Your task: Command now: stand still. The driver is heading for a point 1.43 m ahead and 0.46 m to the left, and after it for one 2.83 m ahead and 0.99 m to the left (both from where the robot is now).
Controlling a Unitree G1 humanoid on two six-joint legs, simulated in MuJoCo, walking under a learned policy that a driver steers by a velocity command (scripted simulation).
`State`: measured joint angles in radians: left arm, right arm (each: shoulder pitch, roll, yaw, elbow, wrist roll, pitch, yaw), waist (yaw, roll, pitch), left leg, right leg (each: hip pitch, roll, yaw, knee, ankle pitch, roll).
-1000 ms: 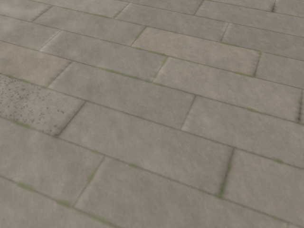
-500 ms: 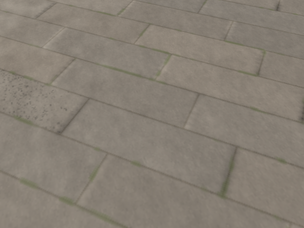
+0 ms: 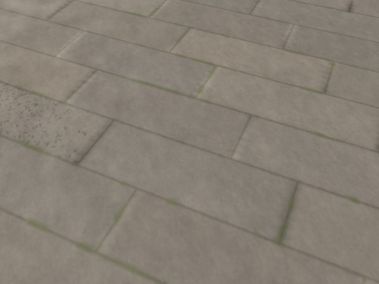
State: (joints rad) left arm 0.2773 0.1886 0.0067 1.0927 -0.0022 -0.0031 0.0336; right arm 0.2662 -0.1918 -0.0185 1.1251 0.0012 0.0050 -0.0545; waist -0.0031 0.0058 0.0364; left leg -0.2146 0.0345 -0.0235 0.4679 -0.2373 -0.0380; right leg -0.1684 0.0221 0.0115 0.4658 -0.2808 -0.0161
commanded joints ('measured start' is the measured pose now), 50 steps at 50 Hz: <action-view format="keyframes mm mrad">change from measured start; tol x32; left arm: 1 64 93 15 -14 0 -5 3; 35 -439 89 31 -300 -32 -104 -77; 41 167 339 131 -170 1 -100 -54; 50 -119 125 65 -136 12 -136 -62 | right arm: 1 64 -92 -14 -13 0 -4 -3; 13 7 -60 -17 -94 34 -95 42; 18 473 -246 -78 25 15 -108 55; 50 143 -67 -60 -183 36 -54 23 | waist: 1 0 -3 25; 35 -63 83 136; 42 145 -216 -505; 50 -34 -83 12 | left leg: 1 15 -5 12 -59 119 22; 11 -310 5 31 407 -254 95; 16 200 -54 88 -5 -13 99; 18 410 343 -639 -309 -262 292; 20 273 357 -607 -331 -393 299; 39 329 194 21 -10 966 152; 40 157 157 21 221 882 123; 42 -392 -103 -93 891 -306 62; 50 -348 124 -87 726 4 104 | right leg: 1 -59 -33 28 -97 141 -14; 9 -98 -254 363 -285 -610 -185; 14 -143 -258 293 -253 -325 -158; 20 -723 -75 90 784 -139 -72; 39 -118 29 -107 74 228 -121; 42 673 -466 767 -138 -37 -373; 50 -104 -265 42 -369 186 -183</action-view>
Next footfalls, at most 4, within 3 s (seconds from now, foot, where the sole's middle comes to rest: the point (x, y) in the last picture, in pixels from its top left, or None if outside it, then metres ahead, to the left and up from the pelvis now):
0.80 right None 0.46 -0.08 -0.78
1.34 left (146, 224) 0.73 0.20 -0.78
1.84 right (166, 155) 1.08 0.14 -0.78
2.34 left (83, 151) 1.11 0.52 -0.78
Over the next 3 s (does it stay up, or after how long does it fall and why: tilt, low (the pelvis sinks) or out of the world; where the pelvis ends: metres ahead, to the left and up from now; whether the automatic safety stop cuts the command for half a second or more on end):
stays up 1.32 0.49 -0.01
